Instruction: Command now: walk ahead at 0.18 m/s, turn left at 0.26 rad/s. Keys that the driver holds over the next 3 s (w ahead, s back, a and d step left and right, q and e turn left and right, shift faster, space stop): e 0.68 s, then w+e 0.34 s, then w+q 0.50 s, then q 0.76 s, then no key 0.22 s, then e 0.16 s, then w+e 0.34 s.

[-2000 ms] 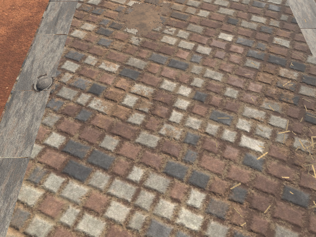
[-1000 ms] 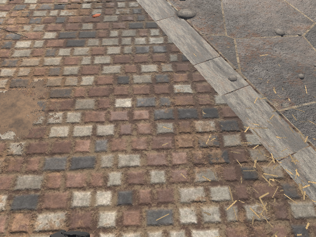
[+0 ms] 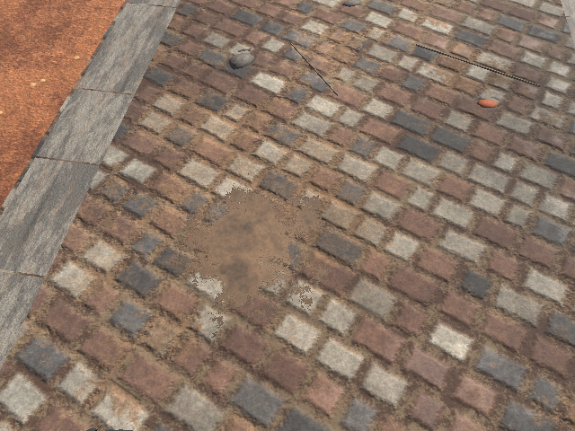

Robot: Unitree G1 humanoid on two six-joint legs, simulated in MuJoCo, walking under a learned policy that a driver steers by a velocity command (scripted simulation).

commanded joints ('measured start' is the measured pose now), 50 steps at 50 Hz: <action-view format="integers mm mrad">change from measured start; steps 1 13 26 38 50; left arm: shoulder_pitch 81 150 97 48 67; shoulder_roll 105 153 158 135 95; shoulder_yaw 25 53 97 80 53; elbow -22 37 23 -3 -40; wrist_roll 1 -19 -22 6 8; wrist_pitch -27 18 83 98 49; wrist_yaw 9 3 -2 -51 -76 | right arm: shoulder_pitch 5 -49 -17 -64 -97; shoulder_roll -123 -73 -79 -152 -197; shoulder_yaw -23 10 16 -6 -43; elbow -46 -33 -36 -86 -51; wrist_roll -9 -16 3 -18 -9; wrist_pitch -10 53 23 3 -29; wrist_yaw -14 -9 -50 -33 11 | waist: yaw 49 42 19 -2 82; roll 134 -66 -105 189 159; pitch -99 -138 -90 -43 -22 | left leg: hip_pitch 36 -304 -12 109 -124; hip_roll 256 103 79 417 442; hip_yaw -118 107 103 -52 189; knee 110 613 -28 -183 -78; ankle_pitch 943 -146 -16 -24 34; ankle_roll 15 -136 -54 92 30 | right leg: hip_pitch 201 377 167 -79 388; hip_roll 51 -117 -10 57 70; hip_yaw -28 298 434 14 -147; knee -123 -410 -463 285 -207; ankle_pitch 9 177 -361 -287 -226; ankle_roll -53 -234 -100 32 -103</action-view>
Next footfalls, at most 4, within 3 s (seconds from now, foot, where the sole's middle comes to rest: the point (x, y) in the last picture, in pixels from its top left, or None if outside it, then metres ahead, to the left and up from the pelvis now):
0.06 right None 0.20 -0.10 -0.77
0.54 left None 0.13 0.08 -0.77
1.04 right None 0.09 -0.15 -0.77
1.52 left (368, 419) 0.46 -0.20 -0.77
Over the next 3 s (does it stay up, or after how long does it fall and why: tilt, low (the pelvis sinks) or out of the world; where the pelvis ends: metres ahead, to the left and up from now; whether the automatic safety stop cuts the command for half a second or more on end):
stays up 0.52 -0.30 0.01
